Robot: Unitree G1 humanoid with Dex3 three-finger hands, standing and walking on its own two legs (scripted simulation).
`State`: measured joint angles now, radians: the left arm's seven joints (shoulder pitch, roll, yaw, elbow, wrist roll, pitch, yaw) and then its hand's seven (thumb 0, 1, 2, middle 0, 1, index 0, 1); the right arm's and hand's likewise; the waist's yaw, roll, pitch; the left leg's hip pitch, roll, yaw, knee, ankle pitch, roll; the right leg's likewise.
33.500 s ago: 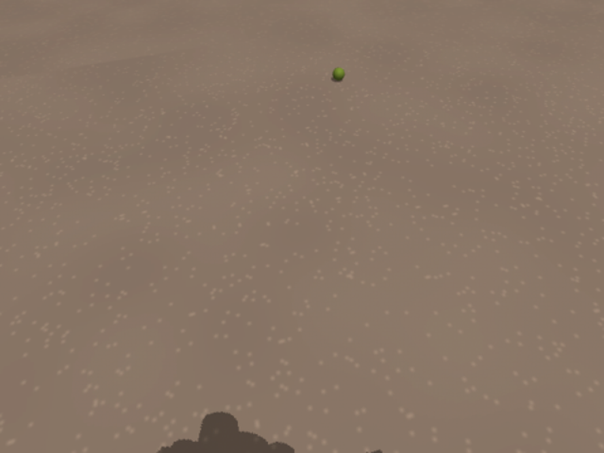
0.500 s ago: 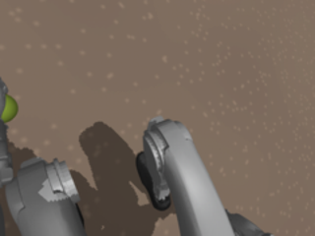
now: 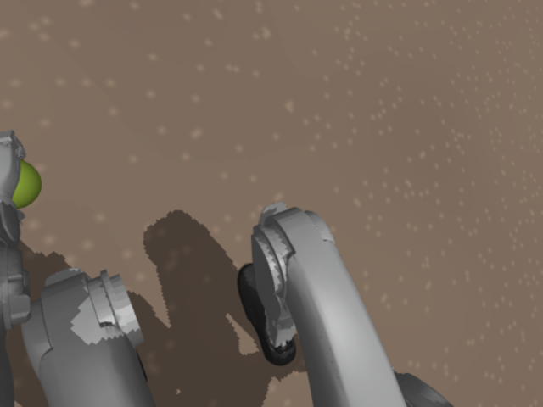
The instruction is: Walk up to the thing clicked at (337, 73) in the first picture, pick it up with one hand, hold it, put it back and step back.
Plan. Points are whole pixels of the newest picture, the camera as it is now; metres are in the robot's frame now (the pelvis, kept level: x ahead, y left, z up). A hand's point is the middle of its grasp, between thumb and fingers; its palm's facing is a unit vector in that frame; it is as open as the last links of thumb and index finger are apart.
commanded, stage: settle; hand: left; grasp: from above
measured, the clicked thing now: (9, 183) +0.46 +0.25 -0.27
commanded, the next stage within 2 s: lift in 0.62 s
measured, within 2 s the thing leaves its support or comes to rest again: neither
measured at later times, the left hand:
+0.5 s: hand out of the picture +0.42 +0.27 -0.14, palm faces -0.45 -0.13 -0.88, open 10.6 cm
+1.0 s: hand out of the picture +0.41 +0.27 -0.08, palm faces -0.45 -0.13 -0.89, open 10.5 cm
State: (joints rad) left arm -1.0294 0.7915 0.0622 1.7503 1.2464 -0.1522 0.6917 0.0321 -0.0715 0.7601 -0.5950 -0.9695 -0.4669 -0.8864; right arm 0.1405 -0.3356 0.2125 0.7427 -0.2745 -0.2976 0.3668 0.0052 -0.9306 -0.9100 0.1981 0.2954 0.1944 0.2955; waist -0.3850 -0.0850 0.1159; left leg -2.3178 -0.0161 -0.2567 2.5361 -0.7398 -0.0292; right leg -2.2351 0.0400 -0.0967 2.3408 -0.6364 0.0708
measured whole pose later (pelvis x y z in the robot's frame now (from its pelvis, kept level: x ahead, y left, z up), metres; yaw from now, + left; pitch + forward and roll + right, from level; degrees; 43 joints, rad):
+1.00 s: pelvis +0.00 -0.02 +0.06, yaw +8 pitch +34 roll -5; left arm -0.88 0.51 -0.03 1.31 1.12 -0.07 0.31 0.02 -0.10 0.72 -0.68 -0.89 -0.54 -0.84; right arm 0.19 -0.29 -0.01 0.75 -0.10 -0.03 0.15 0.01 -0.92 -0.91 0.20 0.30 0.20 0.30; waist -0.19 0.05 -0.14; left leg -2.19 -0.01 -0.12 2.28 -0.69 -0.04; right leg -2.17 0.00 0.00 2.20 -0.64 0.06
